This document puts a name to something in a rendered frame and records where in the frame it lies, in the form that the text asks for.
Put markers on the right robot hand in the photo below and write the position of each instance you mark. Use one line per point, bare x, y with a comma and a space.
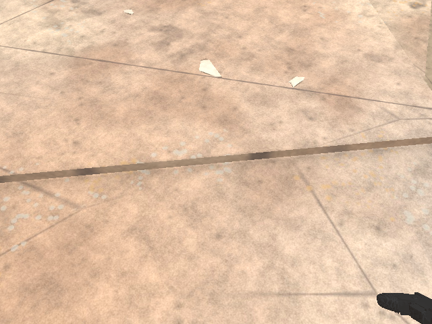
416, 305

